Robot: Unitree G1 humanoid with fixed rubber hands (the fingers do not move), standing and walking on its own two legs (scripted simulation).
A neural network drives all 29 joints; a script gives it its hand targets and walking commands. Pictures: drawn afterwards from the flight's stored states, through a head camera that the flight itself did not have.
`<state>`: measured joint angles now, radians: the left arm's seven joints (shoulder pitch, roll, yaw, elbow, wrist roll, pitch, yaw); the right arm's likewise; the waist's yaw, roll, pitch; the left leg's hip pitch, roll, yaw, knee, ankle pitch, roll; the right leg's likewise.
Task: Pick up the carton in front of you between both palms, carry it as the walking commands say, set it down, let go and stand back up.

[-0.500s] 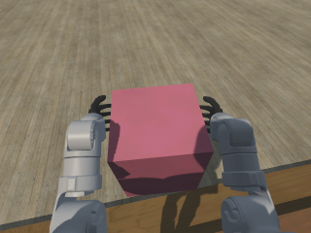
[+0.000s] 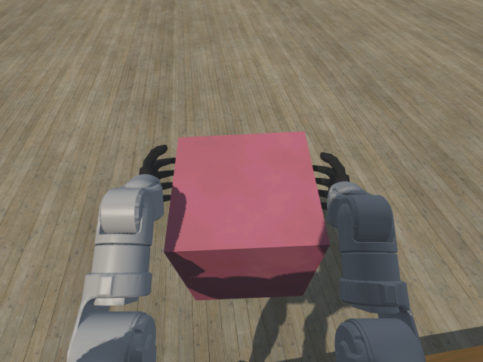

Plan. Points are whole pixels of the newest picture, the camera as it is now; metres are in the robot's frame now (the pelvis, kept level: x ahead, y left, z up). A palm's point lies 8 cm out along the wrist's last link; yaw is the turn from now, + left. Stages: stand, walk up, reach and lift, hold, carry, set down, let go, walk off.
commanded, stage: carry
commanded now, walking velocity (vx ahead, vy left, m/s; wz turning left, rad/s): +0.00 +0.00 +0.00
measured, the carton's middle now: (245, 223) +0.34 +0.02 +0.05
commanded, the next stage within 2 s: none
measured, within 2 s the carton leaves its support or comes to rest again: neither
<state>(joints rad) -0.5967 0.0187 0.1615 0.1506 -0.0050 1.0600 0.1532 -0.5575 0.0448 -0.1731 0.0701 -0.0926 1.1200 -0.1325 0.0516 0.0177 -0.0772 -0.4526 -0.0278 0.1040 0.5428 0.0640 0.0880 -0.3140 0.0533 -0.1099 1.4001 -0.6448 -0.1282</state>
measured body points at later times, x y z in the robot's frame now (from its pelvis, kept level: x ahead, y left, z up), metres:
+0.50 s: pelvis +0.34 -0.01 -0.13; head +0.36 -0.01 +0.32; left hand +0.72 +0.14 -0.01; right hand +0.72 -0.17 -0.01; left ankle +0.13 +0.08 -0.69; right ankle +0.46 -0.05 -0.86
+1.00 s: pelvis +0.46 +0.01 -0.14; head +0.47 +0.01 +0.31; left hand +0.82 +0.17 -0.02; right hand +0.82 -0.14 -0.03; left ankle +0.47 +0.12 -0.86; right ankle +0.46 -0.06 -0.86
